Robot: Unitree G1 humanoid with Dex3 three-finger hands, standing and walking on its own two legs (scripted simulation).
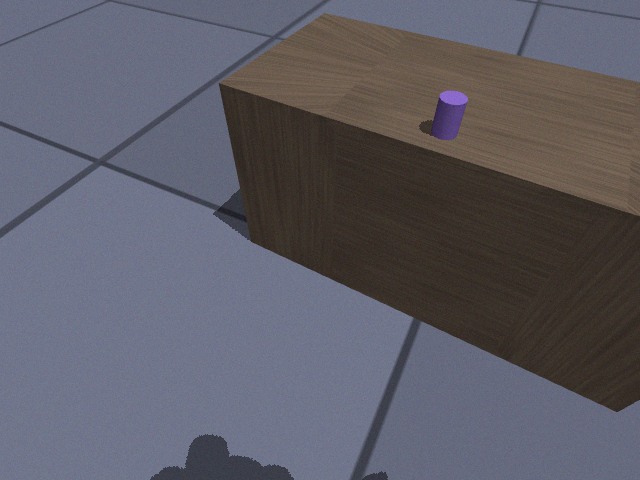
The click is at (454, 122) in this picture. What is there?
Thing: squat round
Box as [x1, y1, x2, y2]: [431, 91, 467, 139]
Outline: 444,91 439,96 431,128 431,133 434,136 441,139 451,139 456,136 467,98 464,94 457,91
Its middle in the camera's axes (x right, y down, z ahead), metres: +0.30 -0.29 +0.93
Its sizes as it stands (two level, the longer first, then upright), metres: 0.064 0.064 0.093
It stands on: a support 0.70 m high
